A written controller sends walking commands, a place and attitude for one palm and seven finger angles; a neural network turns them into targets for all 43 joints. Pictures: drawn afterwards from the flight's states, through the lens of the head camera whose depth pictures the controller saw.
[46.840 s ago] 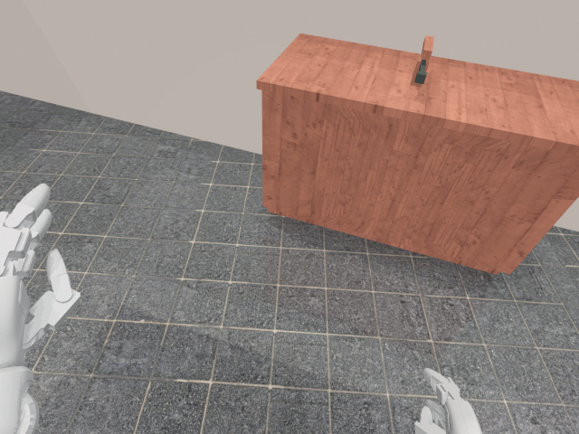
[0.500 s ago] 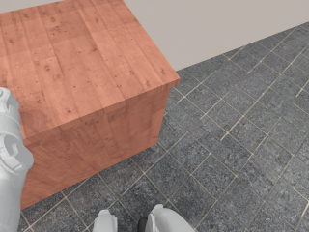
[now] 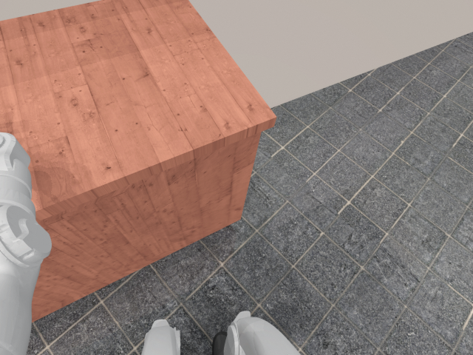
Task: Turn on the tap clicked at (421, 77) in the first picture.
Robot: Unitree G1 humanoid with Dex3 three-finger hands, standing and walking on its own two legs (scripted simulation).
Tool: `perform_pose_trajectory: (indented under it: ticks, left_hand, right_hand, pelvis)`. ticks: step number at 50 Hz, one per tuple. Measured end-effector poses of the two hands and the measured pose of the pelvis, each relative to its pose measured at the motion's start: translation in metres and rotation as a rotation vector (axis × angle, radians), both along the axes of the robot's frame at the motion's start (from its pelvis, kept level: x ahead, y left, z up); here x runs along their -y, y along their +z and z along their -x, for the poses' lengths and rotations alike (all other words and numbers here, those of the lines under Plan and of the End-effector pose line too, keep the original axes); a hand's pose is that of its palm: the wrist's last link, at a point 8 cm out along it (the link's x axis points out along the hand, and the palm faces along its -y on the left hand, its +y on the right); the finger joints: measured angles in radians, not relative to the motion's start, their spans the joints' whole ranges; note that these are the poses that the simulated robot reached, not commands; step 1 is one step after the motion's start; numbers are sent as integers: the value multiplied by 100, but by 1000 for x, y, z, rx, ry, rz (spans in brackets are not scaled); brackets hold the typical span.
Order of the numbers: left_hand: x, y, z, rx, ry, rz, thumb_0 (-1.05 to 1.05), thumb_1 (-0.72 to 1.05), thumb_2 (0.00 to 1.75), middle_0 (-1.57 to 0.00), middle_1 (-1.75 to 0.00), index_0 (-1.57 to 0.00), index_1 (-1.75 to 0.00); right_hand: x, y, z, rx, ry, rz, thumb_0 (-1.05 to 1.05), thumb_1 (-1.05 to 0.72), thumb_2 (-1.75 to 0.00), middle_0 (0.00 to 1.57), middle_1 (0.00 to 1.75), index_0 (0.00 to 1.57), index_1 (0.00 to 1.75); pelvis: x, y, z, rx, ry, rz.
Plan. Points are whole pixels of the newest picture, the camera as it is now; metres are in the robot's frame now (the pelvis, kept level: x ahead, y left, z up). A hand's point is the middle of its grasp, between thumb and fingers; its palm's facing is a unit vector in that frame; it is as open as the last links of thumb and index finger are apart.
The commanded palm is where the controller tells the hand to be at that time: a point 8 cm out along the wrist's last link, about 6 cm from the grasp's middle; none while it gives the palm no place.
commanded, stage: push the lever round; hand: left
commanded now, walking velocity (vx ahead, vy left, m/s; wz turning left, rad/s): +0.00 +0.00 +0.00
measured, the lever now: out of the picture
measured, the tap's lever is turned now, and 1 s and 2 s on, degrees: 79 79 80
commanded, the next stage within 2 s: none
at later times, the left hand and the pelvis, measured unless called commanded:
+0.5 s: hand out of the picture +0.51 +0.34 +0.09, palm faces +0.89 -0.43 -0.17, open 8.5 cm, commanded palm +0.50 +0.36 +0.09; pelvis +0.00 +0.01 +0.00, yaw -1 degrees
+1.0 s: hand out of the picture +0.51 +0.34 +0.09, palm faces +0.88 -0.44 -0.18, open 8.5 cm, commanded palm +0.51 +0.36 +0.09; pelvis +0.00 +0.01 +0.00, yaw -1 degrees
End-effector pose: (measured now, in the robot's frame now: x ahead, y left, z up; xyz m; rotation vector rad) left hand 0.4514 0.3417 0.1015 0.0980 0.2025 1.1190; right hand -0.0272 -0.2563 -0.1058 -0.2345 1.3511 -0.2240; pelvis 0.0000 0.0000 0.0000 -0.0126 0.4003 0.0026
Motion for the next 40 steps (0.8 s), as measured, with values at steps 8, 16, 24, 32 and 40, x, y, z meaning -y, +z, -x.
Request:
perform_pose_trajectory:
  ticks: [8, 16, 24, 32, 40]
  left_hand:
    - [0, 0, -1, 6, 4, 8, 1, 90, 90, -1, -11, 0, -6]
    - [0, 1, -1, 4, 5, 11, 1, 90, 90, 0, -11, 0, -6]
    - [0, 1, -1, 8, 4, 15, 1, 90, 90, 0, -11, 0, -6]
    - [0, 1, -1, 6, 1, 12, 1, 90, 90, 0, -11, 0, -6]
    - [0, 1, -2, 0, 4, 6, 1, 90, 90, 0, -12, 0, -6]
  right_hand:
    - [-5, 1, 3, -3, -5, 1, 1, -91, -89, 20, 30, 20, 30]
    - [-8, 2, 4, -1, -11, 5, 1, -91, -89, 20, 30, 20, 30]
    - [-10, 4, 5, 3, -13, 8, 1, -91, -89, 20, 30, 20, 30]
    - [-12, 5, 8, -2, -14, 7, 1, -91, -89, 20, 30, 20, 30]
    - [-12, 4, 10, -10, -21, 9, 1, -91, -89, 20, 30, 20, 30]
  pelvis:
    - [-4, 1, 0, 0, -3, 1]
    - [-7, 2, 0, 3, -6, 3]
    - [-8, 2, 1, 4, -6, 5]
    - [-9, 3, 2, 5, -5, 8]
    - [-9, 3, 2, 3, -7, 8]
